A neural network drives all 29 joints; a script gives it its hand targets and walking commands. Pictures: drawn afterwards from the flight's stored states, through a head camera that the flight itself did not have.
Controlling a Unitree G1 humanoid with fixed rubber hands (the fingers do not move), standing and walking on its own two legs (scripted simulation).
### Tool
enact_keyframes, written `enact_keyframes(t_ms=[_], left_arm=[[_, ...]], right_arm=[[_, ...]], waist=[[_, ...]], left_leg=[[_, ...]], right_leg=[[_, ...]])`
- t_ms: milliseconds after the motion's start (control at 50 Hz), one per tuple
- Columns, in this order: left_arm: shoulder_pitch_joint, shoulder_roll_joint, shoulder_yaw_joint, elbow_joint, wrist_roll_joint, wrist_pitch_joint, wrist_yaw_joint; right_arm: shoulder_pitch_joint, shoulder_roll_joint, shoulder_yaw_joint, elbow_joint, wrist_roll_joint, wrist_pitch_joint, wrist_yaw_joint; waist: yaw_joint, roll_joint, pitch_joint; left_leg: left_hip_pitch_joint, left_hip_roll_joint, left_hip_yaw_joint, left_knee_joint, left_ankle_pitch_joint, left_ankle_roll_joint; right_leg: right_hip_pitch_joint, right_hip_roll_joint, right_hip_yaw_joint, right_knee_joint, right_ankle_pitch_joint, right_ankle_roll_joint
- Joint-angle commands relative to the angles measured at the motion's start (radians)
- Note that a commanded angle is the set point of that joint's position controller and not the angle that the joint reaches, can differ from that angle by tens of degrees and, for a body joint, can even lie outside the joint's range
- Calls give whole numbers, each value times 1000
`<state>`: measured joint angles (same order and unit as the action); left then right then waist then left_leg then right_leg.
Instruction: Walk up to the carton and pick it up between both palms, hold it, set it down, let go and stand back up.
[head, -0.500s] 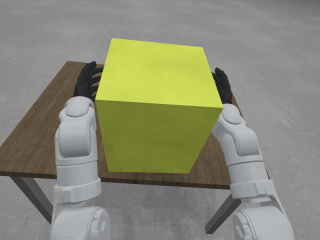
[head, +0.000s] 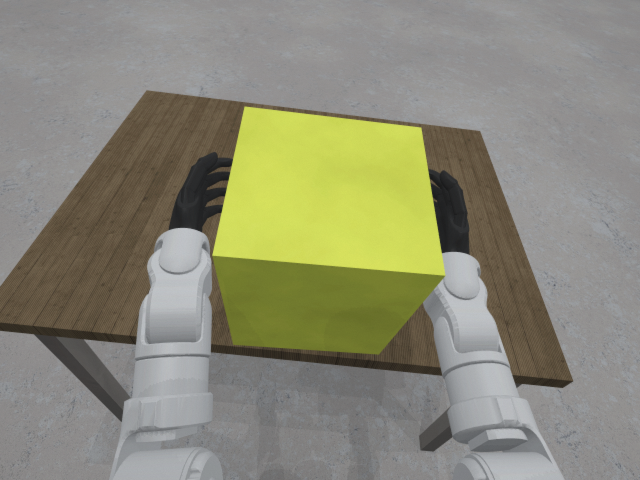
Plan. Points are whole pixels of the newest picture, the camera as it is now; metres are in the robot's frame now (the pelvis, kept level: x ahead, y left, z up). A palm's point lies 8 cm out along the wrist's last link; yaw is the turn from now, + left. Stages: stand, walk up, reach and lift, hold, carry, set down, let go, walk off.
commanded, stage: set down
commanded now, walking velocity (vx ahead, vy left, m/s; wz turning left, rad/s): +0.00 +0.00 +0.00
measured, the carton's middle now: (319, 245) +0.39 +0.00 +0.09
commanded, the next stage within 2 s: none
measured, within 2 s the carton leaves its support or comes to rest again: rests again in 1.84 s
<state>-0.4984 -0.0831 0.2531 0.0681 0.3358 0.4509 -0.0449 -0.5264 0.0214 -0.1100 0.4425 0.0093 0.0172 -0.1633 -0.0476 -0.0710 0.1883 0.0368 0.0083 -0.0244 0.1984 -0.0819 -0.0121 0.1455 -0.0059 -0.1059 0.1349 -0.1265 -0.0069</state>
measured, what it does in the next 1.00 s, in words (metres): stands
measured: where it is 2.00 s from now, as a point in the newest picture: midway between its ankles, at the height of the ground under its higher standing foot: outside the picture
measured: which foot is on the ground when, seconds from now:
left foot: down 0.00-1.00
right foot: down 0.00-1.00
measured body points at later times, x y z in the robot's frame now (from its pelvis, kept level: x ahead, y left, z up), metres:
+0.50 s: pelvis +0.01 -0.01 +0.00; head +0.03 +0.02 +0.45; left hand +0.39 +0.15 +0.12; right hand +0.38 -0.16 +0.12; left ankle +0.03 +0.12 -0.75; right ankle -0.02 -0.11 -0.75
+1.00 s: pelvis +0.01 +0.00 +0.00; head +0.03 +0.01 +0.45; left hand +0.41 +0.14 +0.10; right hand +0.41 -0.16 +0.10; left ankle +0.03 +0.12 -0.75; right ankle -0.02 -0.11 -0.75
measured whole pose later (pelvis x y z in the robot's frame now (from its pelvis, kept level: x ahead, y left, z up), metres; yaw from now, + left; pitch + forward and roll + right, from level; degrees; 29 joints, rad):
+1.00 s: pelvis +0.01 +0.00 +0.00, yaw +0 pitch -3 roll +0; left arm -0.63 -0.09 0.38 0.53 0.35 0.22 -0.02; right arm -0.64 0.03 -0.28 0.76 -0.14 -0.08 -0.12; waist -0.03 -0.04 0.08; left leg -0.07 0.01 -0.03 0.19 -0.07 -0.02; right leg 0.04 0.00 -0.11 0.13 -0.12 -0.01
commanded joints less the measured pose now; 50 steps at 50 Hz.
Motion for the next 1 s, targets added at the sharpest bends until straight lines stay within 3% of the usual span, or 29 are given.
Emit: enact_keyframes(t_ms=[0,60,120,200,260,280,360,380,440,580,680,740,840,900,940,980], left_arm=[[-449,-330,-451,-175,-122,-118,-79],[-450,-338,-466,-188,-132,-137,-77],[-371,-312,-446,-158,-111,-120,-80],[-314,-278,-398,-127,-103,-90,-98],[-345,-293,-378,-123,-100,-88,-103],[-334,-283,-380,-137,-100,-95,-106],[-411,-285,-394,-115,-117,-127,-99],[-416,-297,-392,-113,-119,-142,-96],[-444,-327,-431,-93,-131,-188,-79],[-525,-305,-303,142,-92,-185,-81],[-579,-344,-287,168,-76,-231,-74],[-619,-362,-277,207,-59,-271,-69],[-624,-347,-215,334,-42,-270,-75],[-639,-354,-190,330,-32,-282,-76],[-670,-365,-186,333,-23,-319,-73],[-716,-384,-188,359,-32,-352,-71]], right_arm=[[-549,281,341,-278,28,-136,92],[-532,312,375,-289,36,-147,81],[-460,296,399,-230,66,-132,71],[-427,278,404,-219,102,-98,50],[-430,276,391,-210,87,-85,43],[-403,273,384,-201,89,-87,42],[-466,257,355,-192,79,-107,57],[-470,273,354,-189,69,-116,62],[-498,272,347,-216,48,-148,73],[-565,271,213,-12,-48,-112,119],[-627,323,178,3,-84,-151,139],[-615,334,154,79,-110,-158,146],[-623,328,91,184,-148,-135,158],[-614,342,62,205,-156,-138,162],[-661,383,80,160,-166,-162,162],[-700,395,76,155,-187,-172,162]], waist=[[-4,54,-637],[-2,48,-649],[15,62,-578],[22,48,-496],[6,29,-431],[-3,55,-432],[-3,72,-479],[6,68,-502],[-5,93,-614],[18,43,-466],[18,69,-612],[7,97,-635],[7,83,-547],[2,90,-527],[24,84,-643],[19,84,-685]], left_leg=[[181,-35,35,44,359,-33],[126,-41,33,52,399,-20],[92,-44,35,37,397,-9],[60,-44,36,8,352,1],[48,-47,37,-3,304,3],[59,-48,40,-1,314,-2],[83,-45,42,9,290,-17],[90,-44,36,12,306,-17],[142,-39,32,33,364,-33],[46,-26,33,-26,45,-27],[80,-36,35,-8,156,-34],[88,-40,31,8,214,-43],[33,-35,27,-9,127,-40],[29,-36,32,-9,123,-42],[19,-42,33,2,194,-24],[-21,-43,27,-3,230,-20]], right_leg=[[138,59,-24,59,493,72],[181,50,-3,89,620,87],[218,36,12,101,674,99],[232,29,16,87,677,103],[212,25,18,82,653,112],[213,28,17,89,670,111],[157,32,8,72,557,96],[167,37,6,75,565,97],[128,47,4,80,567,91],[14,36,-13,24,227,77],[31,46,-16,46,343,71],[16,51,-17,52,407,70],[-15,46,-22,37,316,66],[-20,45,-20,34,297,60],[36,49,-19,60,411,70],[72,49,-13,77,489,77]])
